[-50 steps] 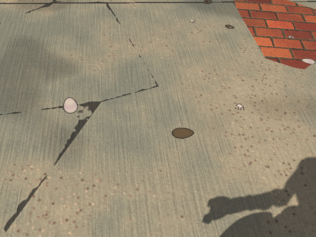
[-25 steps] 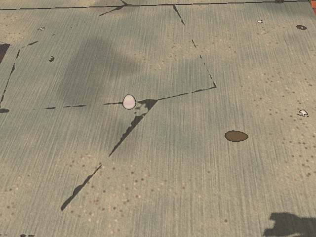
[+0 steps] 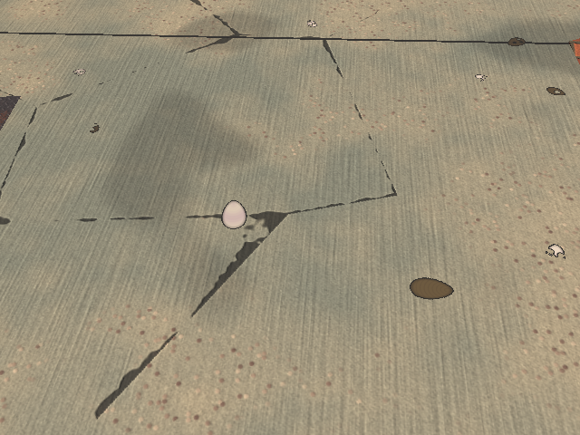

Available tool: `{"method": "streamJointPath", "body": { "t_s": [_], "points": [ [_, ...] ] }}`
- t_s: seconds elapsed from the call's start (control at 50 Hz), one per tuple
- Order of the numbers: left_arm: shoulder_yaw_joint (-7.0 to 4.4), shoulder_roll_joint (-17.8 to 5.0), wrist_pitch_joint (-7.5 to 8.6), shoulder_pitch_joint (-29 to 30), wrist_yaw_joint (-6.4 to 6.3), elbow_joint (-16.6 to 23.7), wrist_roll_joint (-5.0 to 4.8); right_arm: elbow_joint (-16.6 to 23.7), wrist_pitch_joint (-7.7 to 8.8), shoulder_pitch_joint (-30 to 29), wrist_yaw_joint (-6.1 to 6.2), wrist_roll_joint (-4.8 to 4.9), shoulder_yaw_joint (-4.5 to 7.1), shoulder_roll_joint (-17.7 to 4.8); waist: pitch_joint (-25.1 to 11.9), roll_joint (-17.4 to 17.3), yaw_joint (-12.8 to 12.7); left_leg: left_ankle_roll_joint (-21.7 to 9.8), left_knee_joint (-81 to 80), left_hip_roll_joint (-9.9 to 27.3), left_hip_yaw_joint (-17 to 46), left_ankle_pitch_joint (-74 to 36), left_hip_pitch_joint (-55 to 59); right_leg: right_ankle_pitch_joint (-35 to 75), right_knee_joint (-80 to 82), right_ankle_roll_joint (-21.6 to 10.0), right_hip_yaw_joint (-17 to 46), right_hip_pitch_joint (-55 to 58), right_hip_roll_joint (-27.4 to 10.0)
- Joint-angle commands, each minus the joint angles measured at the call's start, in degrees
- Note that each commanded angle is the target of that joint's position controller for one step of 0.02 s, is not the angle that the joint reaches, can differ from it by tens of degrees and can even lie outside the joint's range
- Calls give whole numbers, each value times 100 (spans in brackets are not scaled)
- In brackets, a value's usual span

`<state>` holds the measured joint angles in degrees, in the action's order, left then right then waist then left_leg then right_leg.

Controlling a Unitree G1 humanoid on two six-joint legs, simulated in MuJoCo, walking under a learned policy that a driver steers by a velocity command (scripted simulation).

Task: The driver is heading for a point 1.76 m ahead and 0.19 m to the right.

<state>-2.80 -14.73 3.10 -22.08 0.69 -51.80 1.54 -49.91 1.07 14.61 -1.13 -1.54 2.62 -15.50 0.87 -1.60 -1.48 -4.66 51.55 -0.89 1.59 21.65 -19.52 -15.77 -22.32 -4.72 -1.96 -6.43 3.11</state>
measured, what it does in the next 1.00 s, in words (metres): walks ahead: left foot, then right foot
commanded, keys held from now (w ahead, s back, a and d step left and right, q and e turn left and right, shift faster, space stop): w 1.00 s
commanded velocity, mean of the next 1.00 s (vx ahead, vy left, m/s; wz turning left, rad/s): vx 0.47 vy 0.00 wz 0.00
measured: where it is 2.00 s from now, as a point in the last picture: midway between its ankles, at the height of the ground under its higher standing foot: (304, 313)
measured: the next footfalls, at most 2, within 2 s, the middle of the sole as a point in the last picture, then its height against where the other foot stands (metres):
left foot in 0.32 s outside the picture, level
right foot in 0.88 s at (342, 383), level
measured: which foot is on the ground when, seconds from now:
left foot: up 0.00-0.30, down 0.32-0.90, up 0.92-1.00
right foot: down 0.00-0.34, up 0.36-0.86, down 0.88-1.00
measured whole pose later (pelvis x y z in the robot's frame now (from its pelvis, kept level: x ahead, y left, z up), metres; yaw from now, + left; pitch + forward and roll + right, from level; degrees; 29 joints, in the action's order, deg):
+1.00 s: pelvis +0.54 +0.02 -0.01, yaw +0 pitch +0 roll +0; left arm -2.6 -12.9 4.1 -7.5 0.7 -52.1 1.4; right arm -58.1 4.3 21.0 0.1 -0.6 2.0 -12.5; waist 3.8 -1.0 1.7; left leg -5.0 65.6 -1.3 0.0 21.0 -14.8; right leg -9.8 -29.2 -5.7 -6.3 -19.8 2.5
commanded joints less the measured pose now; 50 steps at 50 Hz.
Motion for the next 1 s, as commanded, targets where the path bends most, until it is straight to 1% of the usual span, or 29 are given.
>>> {"method": "streamJointPath", "body": {
  "t_s": [0.02,0.08,0.12,0.16,0.22,0.26,0.28,0.3,0.32,0.34,0.36,0.38,0.4,0.42,0.46,0.48,0.56,0.64,0.7,0.76,0.82,0.86,0.88,0.9,0.92,0.94,0.96,0.98,1.0],
  "points": [
    [-96,-584,165,-55,-26,169,-28,441,162,-559,-126,-76,71,-423,493,578,16,65,521,426,-19,-713,-1981,-457,1752,-667,1995,864,-1555],
    [-54,-510,215,-485,-34,-108,-90,578,109,-970,-168,-89,14,-304,458,584,-65,277,267,463,-296,-1078,-2231,1139,1655,-685,1335,1031,-1400],
    [-34,-510,211,-618,-44,-226,-90,751,103,-1424,-177,-77,-48,-212,520,602,-143,380,-250,439,-453,-1309,-2186,1799,1601,-678,1023,922,-1311],
    [-26,-550,212,-703,-47,-317,-72,892,105,-1809,-187,-40,-105,-142,573,705,-223,384,-886,367,-585,-1578,-1845,2183,1571,-644,796,722,-1261],
    [-35,-657,214,-747,-63,-436,-63,982,98,-2005,-159,-3,-108,-220,638,765,-205,222,-1560,253,-672,-1729,-1280,2658,1518,-589,705,676,-1426],
    [-43,-721,206,-618,-83,-480,-72,938,111,-1791,-103,-10,-68,-312,572,727,-26,26,-1786,143,-689,-1604,-835,3527,1200,-502,625,823,-1556],
    [-52,-775,199,-523,-95,-491,-71,831,129,-1443,-60,-20,-23,-383,382,728,157,-77,-1881,4,-716,-1435,-391,4407,745,-417,530,916,-1553],
    [-67,-828,172,-451,-99,-509,-66,615,164,-787,-11,-27,42,-481,18,682,449,-194,-2069,-174,-764,-1334,329,5093,-72,-332,414,946,-1473],
    [-57,-805,145,-414,-98,-504,-71,284,216,161,51,-67,125,-622,-493,519,832,-332,-2316,-198,-736,-1361,1506,4916,-1231,-224,216,544,-1245],
    [13,-571,135,-483,-91,-361,-83,105,259,1126,123,-202,245,-1036,-1165,-32,1118,-581,-2504,1031,627,-260,2859,2982,-2963,-143,29,-565,-956],
    [113,65,126,-1123,-45,-275,-208,58,240,1261,113,-228,340,-1494,-1747,-1387,688,-1261,-3387,2529,3656,601,3869,-1293,-4905,57,24,-2383,139],
    [-38,-555,108,-665,-68,-298,-69,81,201,803,66,13,301,-1171,-1196,-539,638,-1145,-3814,2268,3897,933,3235,-1105,-5300,-77,708,-2846,-118],
    [-78,-605,135,-222,-34,-157,-78,161,217,194,55,64,213,-823,-403,-290,394,-1012,-3855,2085,2867,663,2413,-496,-5162,-121,636,-2948,-418],
    [-41,-471,168,-2,-10,-126,-83,161,274,-57,27,47,140,-531,-88,-60,284,-916,-4026,1816,2213,-193,1788,-137,-4855,-116,578,-2753,-614],
    [-14,-296,57,-72,46,-192,26,25,364,-114,50,57,61,-285,29,-205,-2,-696,-4212,1379,1336,-1138,1126,30,-4415,-18,515,-2232,-829],
    [-7,-222,-1,-90,81,-213,43,-49,415,10,53,57,46,-255,-3,-234,-43,-707,-4265,1332,1148,-1504,1029,56,-4328,31,463,-2109,-828],
    [-3,-179,-119,662,151,11,72,-327,505,531,63,104,67,-376,297,-110,5,-765,-4605,1211,683,-1849,1108,596,-3780,228,237,-2818,-988],
    [37,-140,-101,1636,167,336,39,-517,478,970,73,118,26,-321,472,-56,218,-662,-4620,1034,319,-2567,1444,1333,-2707,383,15,-3265,-971],
    [107,-42,-73,2202,167,514,5,-653,479,1270,104,103,6,-335,494,-124,387,-579,-4520,1000,127,-3152,1712,1695,-1879,365,-180,-3085,-799],
    [124,-80,-48,2619,146,676,-4,-803,448,1542,153,54,-4,-353,541,-162,506,-618,-4337,1155,110,-3635,2287,1599,-1384,238,-268,-3096,-659],
    [90,-171,14,2566,119,735,-11,-879,413,1463,212,7,13,-435,494,-209,348,-583,-3883,1332,59,-4717,2741,1044,-1016,-12,-306,-2752,-479],
    [-3,-333,71,1675,37,470,-11,-886,395,1281,225,-14,41,-545,17,-305,-61,-441,-2811,1278,-70,-6201,2763,621,-767,-243,-420,-1573,-118],
    [-82,-459,126,692,-23,143,31,-871,374,1176,212,17,38,-548,-489,-180,-481,-332,-1720,1086,-250,-6032,2391,886,-405,-406,-423,-355,-64],
    [-211,-870,163,-348,-100,-86,176,-705,393,1138,193,78,-21,-393,-1167,188,-826,-240,-129,844,-402,-4273,1194,461,-382,-705,682,1213,-1104],
    [-359,-1403,128,-630,-99,-142,236,-621,390,1836,120,282,-113,203,-1842,1544,-466,35,2100,-312,-626,176,-961,159,120,-1550,3621,2711,-2784],
    [-316,-1097,63,-215,-35,-112,-23,-673,376,1447,159,128,52,-407,-1573,671,-428,-76,2575,-192,230,589,-1481,41,546,-1463,4006,2312,-2567],
    [-235,-805,70,411,-24,-27,-86,-502,404,981,145,117,78,-397,-674,539,-174,-104,2420,106,244,55,-1689,208,661,-1278,2979,1473,-2382],
    [-156,-467,118,690,-1,-11,-62,-460,430,729,130,106,57,-294,-265,272,-63,-97,2124,299,199,-288,-1545,786,870,-1128,2388,798,-2133],
    [-111,-310,162,769,-17,-64,-58,-470,380,656,111,48,66,-211,-53,292,96,-66,1835,439,174,-428,-1329,1120,994,-941,1922,350,-1877]
  ]
}}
